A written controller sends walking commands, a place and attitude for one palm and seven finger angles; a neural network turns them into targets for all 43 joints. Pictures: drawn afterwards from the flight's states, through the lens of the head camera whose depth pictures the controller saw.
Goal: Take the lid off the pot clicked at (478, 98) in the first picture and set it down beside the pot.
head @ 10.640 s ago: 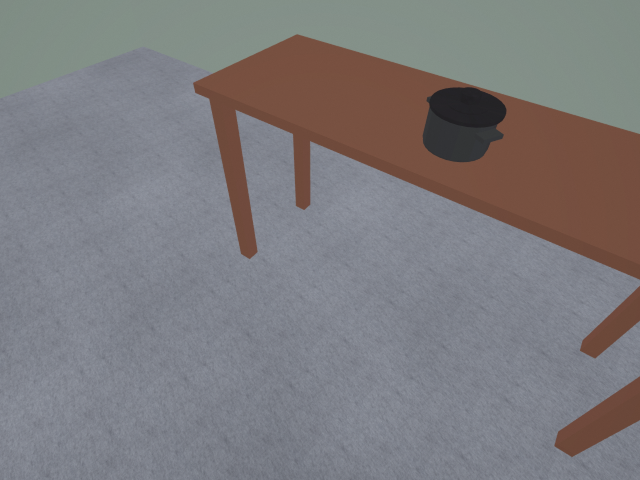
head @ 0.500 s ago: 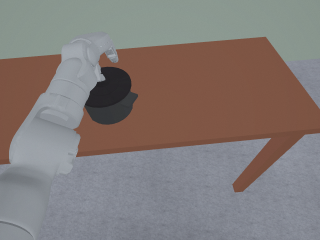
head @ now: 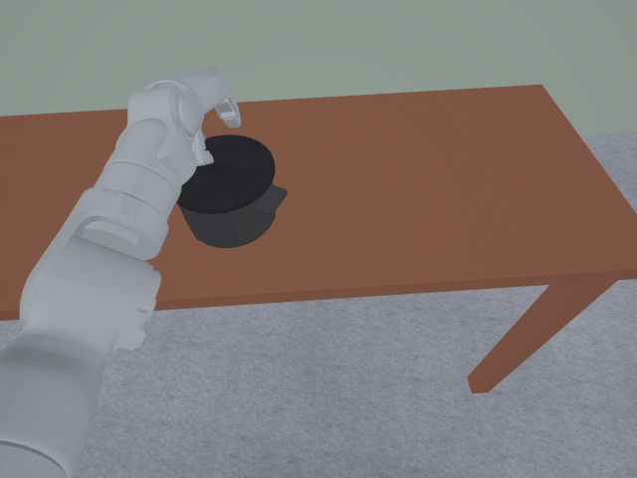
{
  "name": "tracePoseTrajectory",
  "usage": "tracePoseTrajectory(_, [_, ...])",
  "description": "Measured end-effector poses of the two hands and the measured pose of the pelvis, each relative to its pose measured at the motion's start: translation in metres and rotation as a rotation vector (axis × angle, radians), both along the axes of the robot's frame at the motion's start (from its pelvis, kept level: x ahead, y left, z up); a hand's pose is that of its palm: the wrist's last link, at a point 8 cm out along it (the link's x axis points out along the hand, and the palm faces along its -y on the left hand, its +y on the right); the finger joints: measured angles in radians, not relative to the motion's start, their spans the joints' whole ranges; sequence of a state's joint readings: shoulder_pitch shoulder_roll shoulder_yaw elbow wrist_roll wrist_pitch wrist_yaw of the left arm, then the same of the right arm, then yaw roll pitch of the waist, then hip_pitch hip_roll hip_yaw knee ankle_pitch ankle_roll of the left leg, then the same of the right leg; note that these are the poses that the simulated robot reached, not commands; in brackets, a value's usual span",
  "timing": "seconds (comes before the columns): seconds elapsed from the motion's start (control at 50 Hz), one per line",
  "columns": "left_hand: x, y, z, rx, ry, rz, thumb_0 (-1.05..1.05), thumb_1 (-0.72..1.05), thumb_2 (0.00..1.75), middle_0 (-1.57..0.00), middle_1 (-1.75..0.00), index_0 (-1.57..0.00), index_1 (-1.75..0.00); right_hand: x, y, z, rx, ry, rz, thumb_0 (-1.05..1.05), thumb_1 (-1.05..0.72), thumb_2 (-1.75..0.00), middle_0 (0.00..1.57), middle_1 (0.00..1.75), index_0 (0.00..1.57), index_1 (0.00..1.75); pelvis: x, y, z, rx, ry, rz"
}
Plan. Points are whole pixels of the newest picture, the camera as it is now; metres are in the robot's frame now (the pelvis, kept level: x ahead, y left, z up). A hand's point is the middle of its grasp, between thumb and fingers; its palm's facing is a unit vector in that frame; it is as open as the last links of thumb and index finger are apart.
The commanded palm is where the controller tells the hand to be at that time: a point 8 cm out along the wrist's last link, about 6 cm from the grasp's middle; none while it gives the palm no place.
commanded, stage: move the open hand above the knob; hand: left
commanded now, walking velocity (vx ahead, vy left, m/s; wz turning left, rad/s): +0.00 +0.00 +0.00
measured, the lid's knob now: (217, 159) +0.53 +0.12 +0.10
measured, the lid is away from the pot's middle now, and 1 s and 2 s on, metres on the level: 0.00 0.00 0.00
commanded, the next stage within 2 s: lower the open fingers around the knob in 0.14 s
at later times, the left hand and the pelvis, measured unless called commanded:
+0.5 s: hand (200, 148) +0.48 +0.12 +0.16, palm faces -0.40 -0.08 -0.91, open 10.2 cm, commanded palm +0.50 +0.13 +0.21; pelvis +0.00 +0.00 +0.00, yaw +0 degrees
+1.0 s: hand (206, 159) +0.49 +0.12 +0.13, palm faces -0.40 -0.08 -0.91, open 10.3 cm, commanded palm +0.51 +0.13 +0.18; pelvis -0.01 +0.01 +0.00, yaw -1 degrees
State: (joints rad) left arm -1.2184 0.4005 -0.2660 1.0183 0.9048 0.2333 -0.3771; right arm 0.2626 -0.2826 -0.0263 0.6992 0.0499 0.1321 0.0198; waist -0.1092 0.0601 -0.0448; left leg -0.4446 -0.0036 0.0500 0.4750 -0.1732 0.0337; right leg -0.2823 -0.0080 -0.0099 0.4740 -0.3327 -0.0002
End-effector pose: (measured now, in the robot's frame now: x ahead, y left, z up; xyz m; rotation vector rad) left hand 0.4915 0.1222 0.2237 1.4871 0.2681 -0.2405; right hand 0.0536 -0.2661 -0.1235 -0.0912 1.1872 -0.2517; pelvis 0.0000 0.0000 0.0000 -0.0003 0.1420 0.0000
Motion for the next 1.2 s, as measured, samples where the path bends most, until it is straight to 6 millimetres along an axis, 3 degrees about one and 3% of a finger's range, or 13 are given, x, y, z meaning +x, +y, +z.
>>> tracePoseTrajectory(0.14, [-0.003, -0.003, 0.001, 0.025, 0.003, 0.002, 0.00, -0.35, 1.52, -0.84, -0.08, -0.85, -0.09, 0.007, 0.003, 0.000, 0.003, -0.027, 0.011, 0.00, -0.90, -0.90, 0.20, 0.30, 0.20, 0.30, -0.004, 0.000, -0.001, 0.000, -0.001, 0.004])
tracePoseTrajectory(0.28, [-0.003, -0.004, 0.008, 0.007, -0.008, 0.016, 0.00, -0.35, 1.52, -0.84, -0.08, -0.85, -0.09, -0.005, 0.004, -0.002, 0.005, -0.009, -0.005, 0.00, -0.90, -0.90, 0.20, 0.30, 0.20, 0.30, -0.004, 0.000, -0.001, 0.002, -0.001, -0.003])
tracePoseTrajectory(0.38, [-0.003, 0.007, -0.005, 0.000, 0.083, 0.101, 0.00, -0.35, 1.52, -0.84, -0.08, -0.84, -0.09, -0.019, 0.001, -0.003, 0.003, 0.026, -0.019, 0.00, -0.90, -0.90, 0.20, 0.30, 0.20, 0.30, -0.005, 0.000, -0.001, 0.000, -0.001, 0.001])
tracePoseTrajectory(0.58, [-0.004, 0.003, -0.018, -0.029, 0.096, 0.014, 0.00, -0.35, 1.52, -0.84, -0.08, -0.84, -0.09, -0.038, -0.004, 0.002, -0.034, 0.064, -0.045, 0.00, -0.90, -0.90, 0.20, 0.30, 0.20, 0.30, -0.005, 0.003, -0.001, -0.003, -0.004, -0.003])
tracePoseTrajectory(0.84, [0.000, 0.004, -0.035, -0.012, 0.095, 0.019, 0.00, -0.35, 1.52, -0.84, -0.08, -0.83, -0.08, -0.046, 0.004, -0.002, -0.025, 0.083, -0.056, 0.00, -0.90, -0.90, 0.20, 0.30, 0.20, 0.30, -0.007, 0.006, -0.002, -0.006, 0.021, -0.007])
tracePoseTrajectory(1.2, [0.007, 0.006, -0.038, 0.025, 0.093, 0.024, 0.00, -0.35, 1.52, -0.83, -0.08, -0.84, -0.09, -0.059, 0.000, -0.004, -0.034, 0.123, -0.081, 0.00, -0.90, -0.90, 0.20, 0.30, 0.20, 0.30, -0.004, 0.005, -0.005, -0.009, 0.045, -0.012])
